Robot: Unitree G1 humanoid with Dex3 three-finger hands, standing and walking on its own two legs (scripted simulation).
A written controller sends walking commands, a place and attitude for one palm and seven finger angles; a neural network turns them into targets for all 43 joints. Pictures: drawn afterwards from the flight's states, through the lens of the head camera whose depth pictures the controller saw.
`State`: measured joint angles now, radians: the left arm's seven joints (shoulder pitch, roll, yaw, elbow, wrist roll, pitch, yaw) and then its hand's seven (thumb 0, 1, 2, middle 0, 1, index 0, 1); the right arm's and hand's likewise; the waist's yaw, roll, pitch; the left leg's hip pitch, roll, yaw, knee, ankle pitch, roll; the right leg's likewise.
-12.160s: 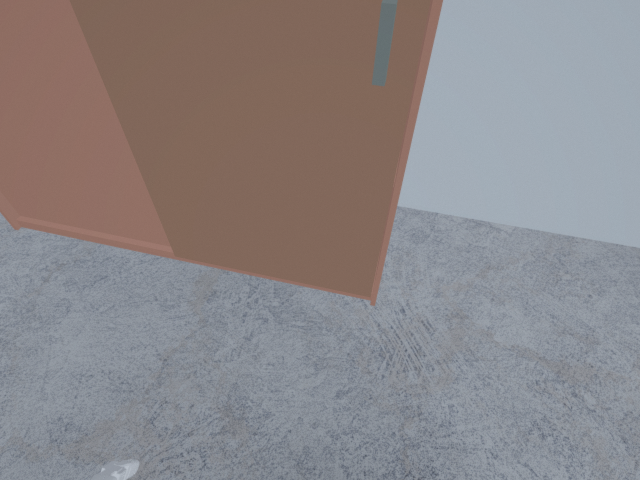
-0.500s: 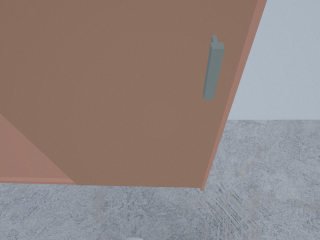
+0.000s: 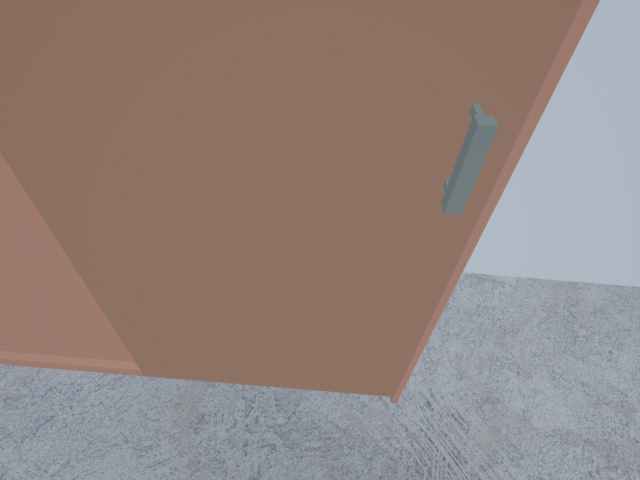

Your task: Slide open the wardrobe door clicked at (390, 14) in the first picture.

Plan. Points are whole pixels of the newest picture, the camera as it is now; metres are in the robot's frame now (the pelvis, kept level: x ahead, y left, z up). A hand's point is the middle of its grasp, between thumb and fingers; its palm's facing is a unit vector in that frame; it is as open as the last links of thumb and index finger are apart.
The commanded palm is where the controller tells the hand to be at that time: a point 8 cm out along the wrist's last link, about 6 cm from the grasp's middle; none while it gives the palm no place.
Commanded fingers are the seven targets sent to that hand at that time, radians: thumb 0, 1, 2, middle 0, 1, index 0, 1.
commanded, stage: come to a stop and stand still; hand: right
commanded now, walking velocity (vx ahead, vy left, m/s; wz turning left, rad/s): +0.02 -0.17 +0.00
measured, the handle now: (463, 160) +0.51 -0.16 +0.17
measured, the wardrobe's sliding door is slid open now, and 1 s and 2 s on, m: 0.00 0.00 0.00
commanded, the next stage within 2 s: look again from close up in 1.04 s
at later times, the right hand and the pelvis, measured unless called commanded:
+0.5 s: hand out of the picture +0.00 -0.18 -0.19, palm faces +0.08 +0.98 -0.16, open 7.4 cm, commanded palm none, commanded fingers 0.00 -0.90 -0.90 0.20 0.30 0.20 0.30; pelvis +0.03 -0.02 -0.01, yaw +0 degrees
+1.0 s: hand out of the picture +0.04 -0.23 -0.18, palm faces -0.01 +0.97 -0.25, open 7.4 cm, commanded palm none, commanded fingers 0.00 -0.90 -0.90 0.20 0.30 0.20 0.30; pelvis +0.02 -0.05 -0.01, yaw +0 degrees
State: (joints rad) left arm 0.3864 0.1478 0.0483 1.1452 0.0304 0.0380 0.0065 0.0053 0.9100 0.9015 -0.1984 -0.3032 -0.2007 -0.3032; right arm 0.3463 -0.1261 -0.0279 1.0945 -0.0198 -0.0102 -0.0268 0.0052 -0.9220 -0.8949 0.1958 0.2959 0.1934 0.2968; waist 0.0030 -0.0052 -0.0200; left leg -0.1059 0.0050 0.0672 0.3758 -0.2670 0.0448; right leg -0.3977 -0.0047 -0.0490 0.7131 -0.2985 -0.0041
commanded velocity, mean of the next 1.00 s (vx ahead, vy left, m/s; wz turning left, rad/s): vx -0.01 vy -0.02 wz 0.00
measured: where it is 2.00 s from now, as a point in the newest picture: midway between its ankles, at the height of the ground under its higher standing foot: outside the picture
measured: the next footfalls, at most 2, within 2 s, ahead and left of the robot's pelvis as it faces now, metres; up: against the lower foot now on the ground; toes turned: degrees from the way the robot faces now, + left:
right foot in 0.28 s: +0.07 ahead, -0.14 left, +0.00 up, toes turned -4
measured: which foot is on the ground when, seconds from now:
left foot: down 0.00-1.00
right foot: up 0.00-0.26, down 0.28-1.00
